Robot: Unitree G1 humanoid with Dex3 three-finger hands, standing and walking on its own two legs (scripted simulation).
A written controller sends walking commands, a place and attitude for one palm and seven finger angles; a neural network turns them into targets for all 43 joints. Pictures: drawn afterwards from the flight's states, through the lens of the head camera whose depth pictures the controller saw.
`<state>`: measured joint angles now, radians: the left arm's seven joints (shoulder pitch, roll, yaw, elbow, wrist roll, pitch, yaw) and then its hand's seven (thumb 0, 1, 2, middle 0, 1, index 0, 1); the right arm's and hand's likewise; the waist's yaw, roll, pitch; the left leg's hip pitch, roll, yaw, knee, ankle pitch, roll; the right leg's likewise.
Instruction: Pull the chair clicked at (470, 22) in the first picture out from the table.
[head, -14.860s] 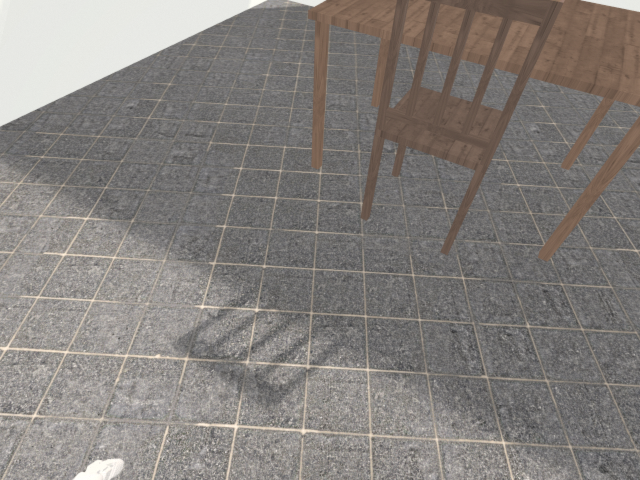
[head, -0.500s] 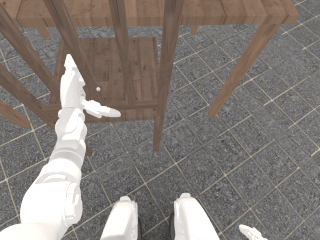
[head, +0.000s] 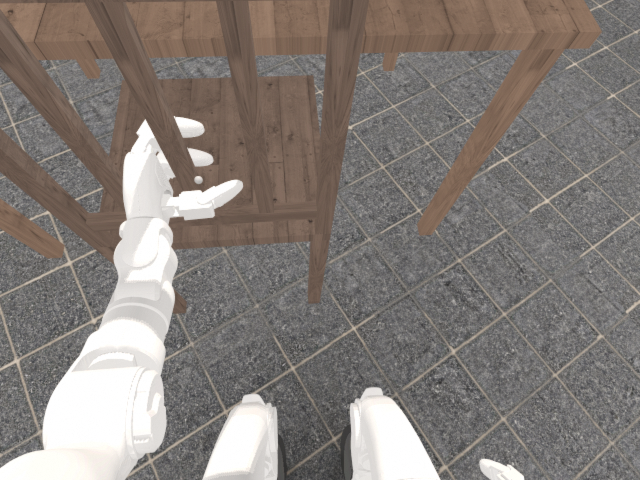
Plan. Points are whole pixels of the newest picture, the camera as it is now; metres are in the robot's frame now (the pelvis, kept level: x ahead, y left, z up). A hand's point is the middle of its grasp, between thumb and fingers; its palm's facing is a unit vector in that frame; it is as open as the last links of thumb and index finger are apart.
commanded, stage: hook a spindle and tug to test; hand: left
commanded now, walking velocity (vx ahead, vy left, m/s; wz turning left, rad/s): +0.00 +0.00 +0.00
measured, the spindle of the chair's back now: (170, 140) +0.50 +0.16 +0.07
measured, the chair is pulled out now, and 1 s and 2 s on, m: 0.00 0.03 0.13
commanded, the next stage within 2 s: step backward, pulling the chair out in 0.84 s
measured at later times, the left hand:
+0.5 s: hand (197, 188) +0.46 +0.14 +0.03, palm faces +0.05 -1.00 -0.03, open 5.5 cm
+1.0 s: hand (198, 202) +0.44 +0.13 +0.03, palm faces +0.05 -1.00 -0.08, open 5.6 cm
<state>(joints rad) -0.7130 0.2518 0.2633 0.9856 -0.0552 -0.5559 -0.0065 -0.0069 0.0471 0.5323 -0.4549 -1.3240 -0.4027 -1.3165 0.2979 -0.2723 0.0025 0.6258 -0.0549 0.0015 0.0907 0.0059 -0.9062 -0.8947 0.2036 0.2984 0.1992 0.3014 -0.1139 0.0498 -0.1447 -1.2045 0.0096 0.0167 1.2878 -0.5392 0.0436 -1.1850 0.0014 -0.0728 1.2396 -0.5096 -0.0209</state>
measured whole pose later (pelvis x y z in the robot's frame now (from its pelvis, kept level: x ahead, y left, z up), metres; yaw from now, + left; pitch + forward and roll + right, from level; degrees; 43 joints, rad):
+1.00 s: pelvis +0.01 +0.00 +0.02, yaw +0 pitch +22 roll -2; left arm -0.50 0.20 0.17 0.72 -0.06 -0.46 0.02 0.00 0.70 0.78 -0.46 -1.45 -0.40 -1.45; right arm 0.23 -0.25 -0.01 0.58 0.00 0.05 0.06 0.01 -0.91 -0.89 0.20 0.30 0.20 0.30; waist -0.07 0.04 -0.09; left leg -1.07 0.00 0.02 1.23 -0.55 0.05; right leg -1.06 0.00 -0.06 1.19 -0.52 -0.02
